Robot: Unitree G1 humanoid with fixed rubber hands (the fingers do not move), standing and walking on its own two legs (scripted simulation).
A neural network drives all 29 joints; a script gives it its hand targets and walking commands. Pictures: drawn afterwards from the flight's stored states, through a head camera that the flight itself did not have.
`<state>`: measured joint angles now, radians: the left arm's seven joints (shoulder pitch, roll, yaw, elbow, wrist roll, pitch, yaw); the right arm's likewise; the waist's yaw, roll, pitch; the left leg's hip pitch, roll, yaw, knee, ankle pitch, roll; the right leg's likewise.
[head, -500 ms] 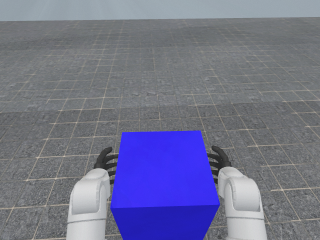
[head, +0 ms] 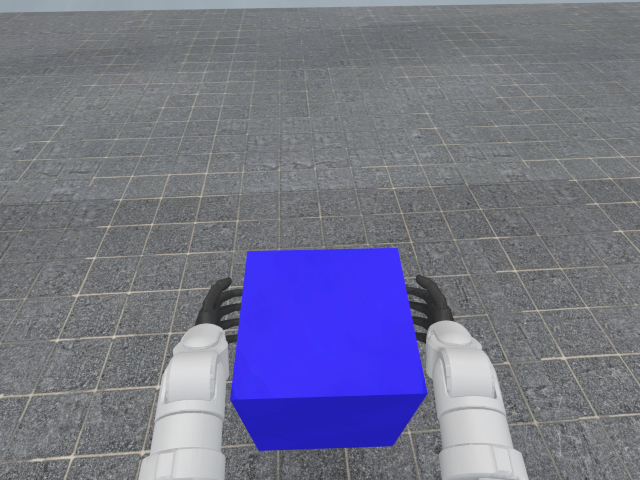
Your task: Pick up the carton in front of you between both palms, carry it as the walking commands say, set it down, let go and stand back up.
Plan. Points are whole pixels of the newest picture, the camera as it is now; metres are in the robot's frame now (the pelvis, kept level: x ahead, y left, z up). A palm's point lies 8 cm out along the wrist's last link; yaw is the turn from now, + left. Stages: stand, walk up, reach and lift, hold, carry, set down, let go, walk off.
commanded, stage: carry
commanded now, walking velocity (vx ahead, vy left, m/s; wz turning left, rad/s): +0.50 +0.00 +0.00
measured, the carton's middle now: (324, 354) +0.31 +0.00 -0.04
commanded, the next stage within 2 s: none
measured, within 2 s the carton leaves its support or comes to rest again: neither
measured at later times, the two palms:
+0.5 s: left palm (225, 255) +0.41 +0.14 +0.06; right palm (424, 247) +0.43 -0.15 +0.06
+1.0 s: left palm (235, 167) +0.65 +0.16 +0.05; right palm (390, 168) +0.65 -0.14 +0.05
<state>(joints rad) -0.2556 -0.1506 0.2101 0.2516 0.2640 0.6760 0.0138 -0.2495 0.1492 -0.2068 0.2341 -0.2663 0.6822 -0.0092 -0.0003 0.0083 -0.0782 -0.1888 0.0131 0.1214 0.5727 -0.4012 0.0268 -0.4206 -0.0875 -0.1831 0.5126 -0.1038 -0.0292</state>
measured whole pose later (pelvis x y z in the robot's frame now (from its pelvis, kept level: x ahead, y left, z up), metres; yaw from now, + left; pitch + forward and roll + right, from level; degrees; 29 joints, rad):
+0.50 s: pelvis +0.14 -0.01 +0.02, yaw +1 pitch +4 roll +1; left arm -0.16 -0.13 0.12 0.08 0.20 0.73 0.05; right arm -0.16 0.13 -0.14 0.06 -0.21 0.73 -0.03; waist 0.02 -0.01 -0.08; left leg -0.47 0.07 0.13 0.65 -0.30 0.01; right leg -0.16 -0.07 -0.20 0.29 -0.20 -0.01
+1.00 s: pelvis +0.36 +0.02 +0.01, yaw -2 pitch +3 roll +0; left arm -0.16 -0.13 0.12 0.01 0.19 0.72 0.05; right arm -0.17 0.13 -0.13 0.02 -0.18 0.71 -0.03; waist 0.00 0.01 -0.03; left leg -0.15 0.07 0.22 0.49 -0.37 -0.01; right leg -0.37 -0.05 -0.20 0.43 -0.08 -0.04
